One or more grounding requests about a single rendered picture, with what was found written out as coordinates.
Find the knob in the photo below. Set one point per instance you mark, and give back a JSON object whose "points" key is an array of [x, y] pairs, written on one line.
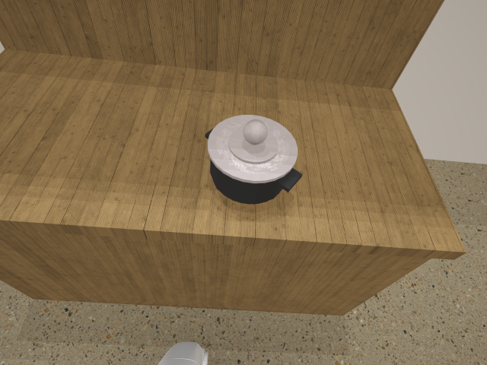
{"points": [[255, 131]]}

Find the pot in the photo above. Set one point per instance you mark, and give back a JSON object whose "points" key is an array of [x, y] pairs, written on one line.
{"points": [[251, 193]]}

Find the left robot thigh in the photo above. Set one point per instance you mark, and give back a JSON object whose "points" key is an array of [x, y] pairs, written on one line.
{"points": [[185, 353]]}

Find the lid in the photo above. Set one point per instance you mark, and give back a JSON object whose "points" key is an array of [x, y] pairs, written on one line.
{"points": [[252, 163]]}

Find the table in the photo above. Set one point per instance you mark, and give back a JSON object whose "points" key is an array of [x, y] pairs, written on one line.
{"points": [[106, 194]]}

